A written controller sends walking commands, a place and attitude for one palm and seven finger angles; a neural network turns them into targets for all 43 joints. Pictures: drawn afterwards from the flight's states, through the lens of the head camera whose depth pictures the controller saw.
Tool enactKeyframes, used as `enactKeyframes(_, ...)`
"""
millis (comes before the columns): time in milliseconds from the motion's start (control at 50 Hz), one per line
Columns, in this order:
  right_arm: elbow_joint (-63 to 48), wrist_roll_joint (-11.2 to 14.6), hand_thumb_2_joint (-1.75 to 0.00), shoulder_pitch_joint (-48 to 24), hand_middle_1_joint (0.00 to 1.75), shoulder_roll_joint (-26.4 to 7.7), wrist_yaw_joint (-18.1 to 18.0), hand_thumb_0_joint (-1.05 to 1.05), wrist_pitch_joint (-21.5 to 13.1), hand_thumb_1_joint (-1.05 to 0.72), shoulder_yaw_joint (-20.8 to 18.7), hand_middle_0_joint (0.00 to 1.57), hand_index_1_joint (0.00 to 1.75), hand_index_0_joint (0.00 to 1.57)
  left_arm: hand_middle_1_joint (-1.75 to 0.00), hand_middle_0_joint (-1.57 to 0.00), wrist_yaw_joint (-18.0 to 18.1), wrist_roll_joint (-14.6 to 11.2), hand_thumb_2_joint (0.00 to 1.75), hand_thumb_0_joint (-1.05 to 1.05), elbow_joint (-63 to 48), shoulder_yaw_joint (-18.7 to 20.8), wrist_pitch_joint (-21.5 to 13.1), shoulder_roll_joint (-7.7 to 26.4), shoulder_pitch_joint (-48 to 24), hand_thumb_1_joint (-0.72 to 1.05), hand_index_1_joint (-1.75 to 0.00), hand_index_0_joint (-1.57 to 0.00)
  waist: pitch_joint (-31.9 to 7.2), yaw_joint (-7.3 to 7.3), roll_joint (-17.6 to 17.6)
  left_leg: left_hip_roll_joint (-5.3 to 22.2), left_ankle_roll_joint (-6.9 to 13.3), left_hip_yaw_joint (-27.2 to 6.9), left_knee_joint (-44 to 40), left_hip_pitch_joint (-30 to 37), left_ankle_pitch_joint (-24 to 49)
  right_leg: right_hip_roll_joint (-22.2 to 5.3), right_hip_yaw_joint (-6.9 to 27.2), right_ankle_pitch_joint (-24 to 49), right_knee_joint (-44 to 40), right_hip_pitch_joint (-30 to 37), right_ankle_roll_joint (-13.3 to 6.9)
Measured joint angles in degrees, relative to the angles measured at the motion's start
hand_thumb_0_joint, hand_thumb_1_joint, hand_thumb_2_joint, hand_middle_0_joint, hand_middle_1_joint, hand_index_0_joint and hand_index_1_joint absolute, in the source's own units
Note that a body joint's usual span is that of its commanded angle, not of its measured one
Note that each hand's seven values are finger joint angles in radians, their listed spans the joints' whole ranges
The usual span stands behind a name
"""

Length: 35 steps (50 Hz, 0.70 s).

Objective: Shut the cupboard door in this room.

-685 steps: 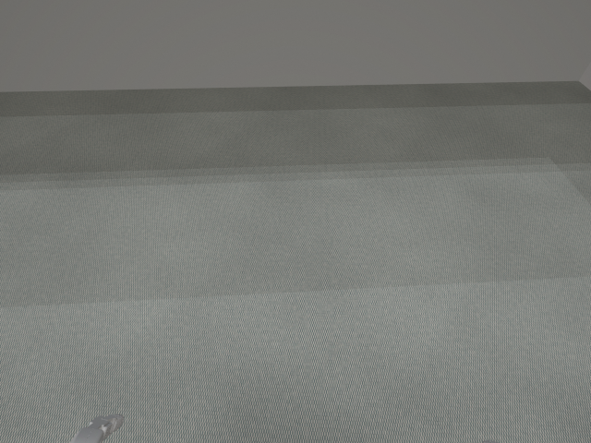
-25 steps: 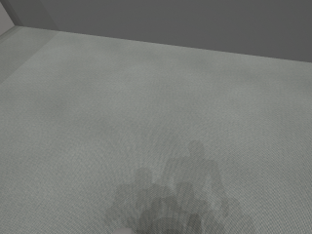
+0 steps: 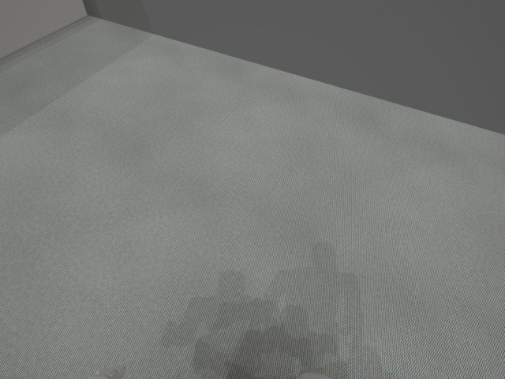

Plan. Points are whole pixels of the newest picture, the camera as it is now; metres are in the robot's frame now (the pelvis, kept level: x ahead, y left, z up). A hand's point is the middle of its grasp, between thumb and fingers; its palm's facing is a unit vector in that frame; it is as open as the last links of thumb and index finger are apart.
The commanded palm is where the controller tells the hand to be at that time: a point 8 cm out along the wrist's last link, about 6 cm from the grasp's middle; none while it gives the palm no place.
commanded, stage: turn or walk to find it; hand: left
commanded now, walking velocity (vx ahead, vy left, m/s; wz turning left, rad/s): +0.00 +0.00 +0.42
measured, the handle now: out of the picture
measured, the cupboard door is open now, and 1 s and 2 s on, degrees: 93 93 93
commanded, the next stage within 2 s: none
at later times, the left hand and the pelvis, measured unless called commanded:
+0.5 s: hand out of the picture -0.02 +0.15 -0.16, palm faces +0.26 -0.93 -0.26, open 7.4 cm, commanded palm none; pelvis -0.03 -0.05 +0.00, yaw +15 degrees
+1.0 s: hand out of the picture -0.10 +0.22 -0.17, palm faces +0.47 -0.85 -0.23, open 7.4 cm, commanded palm none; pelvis -0.07 +0.00 +0.00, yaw +26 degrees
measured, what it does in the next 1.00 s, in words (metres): steps on the spot, turning left: right foot, then left foot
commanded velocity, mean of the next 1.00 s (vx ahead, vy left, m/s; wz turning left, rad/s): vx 0.00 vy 0.00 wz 0.42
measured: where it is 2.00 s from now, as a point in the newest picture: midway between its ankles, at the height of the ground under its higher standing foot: outside the picture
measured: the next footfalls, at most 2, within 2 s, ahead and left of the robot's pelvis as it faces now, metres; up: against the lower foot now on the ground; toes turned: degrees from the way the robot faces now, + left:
right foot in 0.16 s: +0.03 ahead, -0.14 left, +0.00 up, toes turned +2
left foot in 0.66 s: -0.06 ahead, +0.09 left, +0.00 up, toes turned +24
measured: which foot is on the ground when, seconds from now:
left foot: down 0.00-0.16, up 0.18-0.64, down 0.66-1.00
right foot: up 0.00-0.14, down 0.16-0.68, up 0.70-1.00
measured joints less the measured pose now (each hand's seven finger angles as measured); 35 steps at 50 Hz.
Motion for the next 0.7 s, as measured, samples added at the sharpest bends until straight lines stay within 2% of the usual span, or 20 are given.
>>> enactKeyframes(100,0.83,-0.28,-0.9,2.24,0.3,-0.88,0.04,0.0,0.86,-0.91,-0.78,0.21,0.3,0.21,-0.29,-0.2,0.04,-0.38,0.9,0.01,-1.61,-0.58,-0.62,-1.64,-2.41,0.91,-0.3,-0.2,0.25,-1.74,1.58,-0.74,-1.29,-2.38,1.81,-2.48,0.28,1.92,-0.16,0.14,-10.77,4.25,-1.08)
enactKeyframes(160,1.22,0.04,-0.9,3.72,0.3,-1.56,0.13,0.0,1.3,-0.91,-1.35,0.21,0.3,0.21,-0.29,-0.2,0.03,-0.47,0.9,0.01,-2.62,-1.04,-1.78,-2.37,-2.51,0.91,-0.3,-0.2,-0.24,-1.95,2.19,-1.71,-2.66,-3.67,4.8,-5.1,-0.47,2.46,-0.87,7.2,-22.82,9.39,-2.16)
enactKeyframes(200,1.79,0.31,-0.9,3.71,0.3,-2.38,0.17,0.0,1.84,-0.91,-1.93,0.21,0.3,0.21,-0.29,-0.2,0.23,-0.02,0.9,0.01,-2.67,-1.36,-2.55,-3.4,-2.16,0.91,-0.3,-0.2,0.33,-1.99,3.66,-1.47,-3.37,-3.77,11.91,-7.89,-7.84,2.93,-2.18,7.94,-22.74,9.52,-5.25)
enactKeyframes(240,1.94,0.15,-0.9,3.96,0.3,-2.99,0.27,0.0,2.64,-0.91,-2.51,0.21,0.3,0.2,-0.29,-0.2,0.29,0.09,0.9,0.01,-2.72,-1.72,-2.52,-4.18,-1.1,0.91,-0.3,-0.2,0.32,-2.22,3.87,-1.83,-3.97,-2.39,23.41,-11.72,-13.16,1.99,-3.54,7.44,-22.78,10.11,-6.89)
enactKeyframes(300,2.3,-0.12,-0.9,4.15,0.3,-3.96,0.73,0.0,3.14,-0.91,-3.07,0.2,0.3,0.2,-0.29,-0.2,0.33,0.02,0.9,0.01,-2.17,-1.88,-2.23,-4.97,0.61,0.9,-0.3,-0.21,0.2,-2.11,4.05,-0.32,-5.01,-0.55,36.72,-15.43,-11.33,0.96,-5.37,8.18,-24.91,11.8,-7.28)
enactKeyframes(380,2.75,-0.12,-0.9,4.11,0.3,-4.72,0.99,0.0,3.32,-0.91,-3.27,0.2,0.3,0.2,-0.29,-0.2,0.34,0.08,0.9,0.01,-1.25,-1.91,-2.59,-5.42,2.71,0.9,-0.3,-0.21,0.16,-1.71,4.03,2.55,-6.53,-0.01,42.05,-16.04,-8.18,0.05,-7.96,8.75,-26.25,12.96,-7.33)
enactKeyframes(460,3.17,-0.07,-0.9,2.94,0.3,-4.81,0.97,0.0,3.68,-0.91,-3.03,0.2,0.3,0.2,-0.29,-0.2,0.31,0.41,0.9,0.01,-0.44,-1.74,-2.85,-5.29,4.72,0.9,-0.3,-0.21,0.3,-0.65,3.21,4.35,-7.39,0.44,38.8,-13.78,-9.38,-1.08,-10.06,8.56,-26.02,12.92,-7.16)
enactKeyframes(560,2.75,0.38,-0.9,-0.36,0.3,-4.38,0.82,0.0,3.33,-0.91,-2.16,0.2,0.3,0.2,-0.29,-0.2,0.14,0.94,0.9,0.01,0.64,-1.28,-2.77,-4.07,6.58,0.9,-0.3,-0.21,1.23,1.24,1.5,5.0,-7.23,3.07,27.07,-8.93,-13.59,-2.92,-12.26,8.14,-24.42,11.93,-6.22)
enactKeyframes(620,1.72,0.74,-0.9,-2.8,0.3,-3.95,0.75,0.0,2.58,-0.91,-1.58,0.2,0.3,0.2,-0.29,-0.2,0.03,1.09,0.9,0.01,1.41,-0.82,-2.52,-2.68,7.46,0.9,-0.3,-0.21,1.72,2.38,0.31,4.46,-6.49,5.08,18.54,-5.55,-13.47,-4.1,-13.47,7.51,-22.34,10.82,-5.17)
enactKeyframes(660,0.63,0.81,-0.9,-3.84,0.3,-3.8,0.85,0.0,1.58,-0.91,-1.22,0.2,0.3,0.2,-0.29,-0.21,0.02,0.82,0.9,0.01,1.99,-0.4,-2.08,-1.6,8.19,0.9,-0.3,-0.21,1.48,2.53,-0.21,4.14,-5.86,6.34,9.59,-2.1,-7.42,-4.95,-14.49,6.35,-19.59,9.71,-4.07)
enactKeyframes(680,0.38,0.68,-0.9,-4.49,0.3,-3.29,0.84,0.0,0.92,-0.91,-1.16,0.2,0.3,0.2,-0.29,-0.2,0.03,0.53,0.9,0.01,2.33,-0.06,-1.61,-0.75,8.24,0.9,-0.3,-0.21,1.67,2.7,-1.45,3.27,-4.59,6.72,8.5,-1.79,-5.76,-6.04,-13.86,5.54,-17.04,8.62,-3.62)
enactKeyframes(700,0.04,0.6,-0.9,-5.02,0.3,-2.72,0.84,0.0,0.5,-0.91,-0.96,0.2,0.3,0.2,-0.29,-0.2,0.15,0.36,0.9,0.01,2.7,0.18,-0.9,0.03,8.13,0.9,-0.3,-0.21,1.87,3.11,-2.49,2.6,-3.03,6.94,9.17,-1.99,-5.91,-6.11,-11.5,1.23,-13.25,7.05,-3.01)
